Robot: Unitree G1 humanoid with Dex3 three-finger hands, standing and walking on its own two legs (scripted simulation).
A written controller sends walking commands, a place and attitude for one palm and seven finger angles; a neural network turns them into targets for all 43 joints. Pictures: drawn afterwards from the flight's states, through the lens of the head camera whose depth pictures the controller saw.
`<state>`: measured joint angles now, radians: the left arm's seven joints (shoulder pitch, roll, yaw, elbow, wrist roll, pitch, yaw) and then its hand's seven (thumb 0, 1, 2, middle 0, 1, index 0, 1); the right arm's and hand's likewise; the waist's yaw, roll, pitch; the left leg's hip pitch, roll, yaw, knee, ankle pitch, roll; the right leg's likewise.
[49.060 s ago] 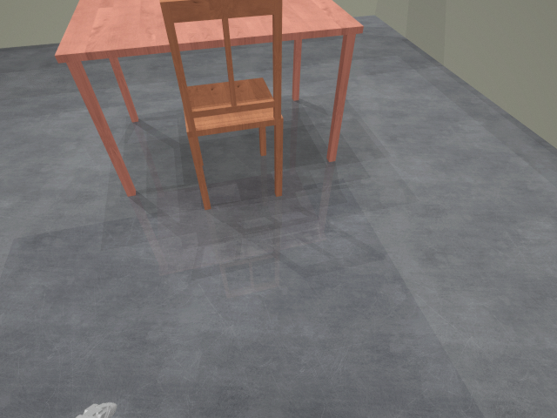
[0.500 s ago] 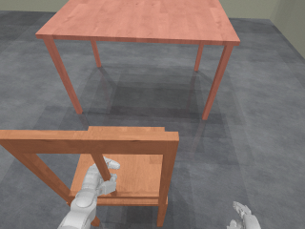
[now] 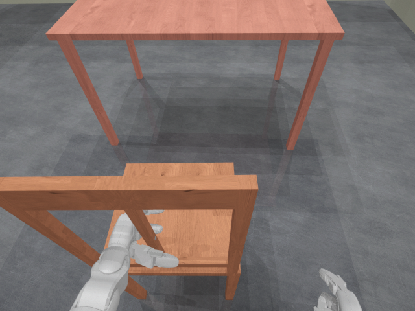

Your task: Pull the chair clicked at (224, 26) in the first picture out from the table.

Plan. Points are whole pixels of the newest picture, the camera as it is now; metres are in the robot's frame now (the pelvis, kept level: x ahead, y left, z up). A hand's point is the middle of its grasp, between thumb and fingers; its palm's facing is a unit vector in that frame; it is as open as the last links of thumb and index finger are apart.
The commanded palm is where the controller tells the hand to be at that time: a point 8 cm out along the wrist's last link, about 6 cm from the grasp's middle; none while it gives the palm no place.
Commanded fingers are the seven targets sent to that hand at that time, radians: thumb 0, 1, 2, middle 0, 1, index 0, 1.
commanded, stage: open the thumb and straighten the fingers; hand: left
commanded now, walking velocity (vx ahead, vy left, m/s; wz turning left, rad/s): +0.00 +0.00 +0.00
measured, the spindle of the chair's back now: (150, 238) +0.27 +0.13 -0.04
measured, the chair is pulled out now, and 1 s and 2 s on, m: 0.65 0.65 0.65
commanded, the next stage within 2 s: draw the fingers out of the gap in 0.30 s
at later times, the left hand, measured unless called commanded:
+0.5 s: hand (151, 252) +0.25 +0.12 -0.04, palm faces -0.03 -0.99 -0.16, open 17.4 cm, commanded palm +0.23 +0.17 -0.02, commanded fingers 0.00 -0.55 0.20 0.00 0.00 0.00 0.00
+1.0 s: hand (146, 293) +0.17 +0.12 -0.03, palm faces -0.01 -0.99 -0.17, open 17.5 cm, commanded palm +0.15 +0.17 -0.02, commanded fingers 0.00 -0.55 0.20 0.00 0.00 0.00 0.00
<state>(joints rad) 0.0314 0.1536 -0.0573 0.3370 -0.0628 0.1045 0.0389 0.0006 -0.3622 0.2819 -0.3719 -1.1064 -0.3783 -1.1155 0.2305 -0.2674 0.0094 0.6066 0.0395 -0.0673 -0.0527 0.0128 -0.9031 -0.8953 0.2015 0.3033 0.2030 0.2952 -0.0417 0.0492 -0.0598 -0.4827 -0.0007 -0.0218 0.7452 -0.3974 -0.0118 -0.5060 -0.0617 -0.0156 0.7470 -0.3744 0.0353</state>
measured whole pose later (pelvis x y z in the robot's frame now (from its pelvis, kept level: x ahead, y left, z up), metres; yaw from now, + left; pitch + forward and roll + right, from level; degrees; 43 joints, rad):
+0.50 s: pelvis +0.01 -0.01 -0.02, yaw +1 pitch +10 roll +0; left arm 0.24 0.18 -0.06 0.06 -0.06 0.23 0.01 -0.01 -0.53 0.20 -0.01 -0.03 -0.01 -0.03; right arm 0.24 -0.27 0.03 0.52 0.03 -0.09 -0.08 0.01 -0.90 -0.90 0.20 0.30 0.20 0.30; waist -0.03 0.05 -0.10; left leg -0.56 0.01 -0.06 0.87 -0.48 -0.03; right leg -0.57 -0.05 -0.05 0.87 -0.46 0.02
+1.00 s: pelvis +0.00 -0.01 -0.03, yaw +2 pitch +9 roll -1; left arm 0.52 0.19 -0.12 -0.20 -0.04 0.22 0.04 -0.01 -0.54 0.20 0.00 0.00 0.00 0.00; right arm 0.26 -0.25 0.04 0.48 0.03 -0.14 -0.11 0.01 -0.90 -0.90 0.20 0.30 0.20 0.30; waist -0.02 0.06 -0.13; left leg -0.61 0.01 -0.07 0.95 -0.49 -0.03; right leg -0.61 -0.06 -0.06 0.93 -0.47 0.02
